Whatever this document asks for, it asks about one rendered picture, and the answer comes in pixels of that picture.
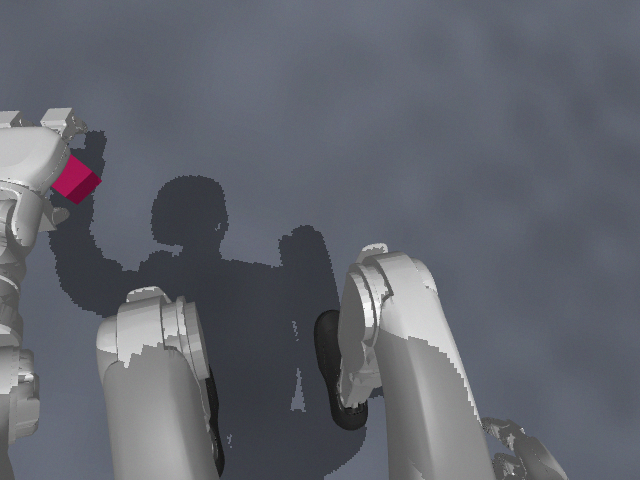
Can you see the left robot foot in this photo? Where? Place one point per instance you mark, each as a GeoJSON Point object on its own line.
{"type": "Point", "coordinates": [219, 458]}

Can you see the left robot arm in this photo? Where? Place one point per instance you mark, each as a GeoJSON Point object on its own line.
{"type": "Point", "coordinates": [20, 216]}

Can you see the left robot hand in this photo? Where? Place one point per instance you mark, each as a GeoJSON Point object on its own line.
{"type": "Point", "coordinates": [35, 156]}

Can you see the cube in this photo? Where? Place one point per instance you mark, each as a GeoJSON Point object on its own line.
{"type": "Point", "coordinates": [76, 181]}

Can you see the right robot hand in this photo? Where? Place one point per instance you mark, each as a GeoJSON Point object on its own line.
{"type": "Point", "coordinates": [533, 461]}

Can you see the right robot foot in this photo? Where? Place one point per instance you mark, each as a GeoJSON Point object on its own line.
{"type": "Point", "coordinates": [329, 360]}

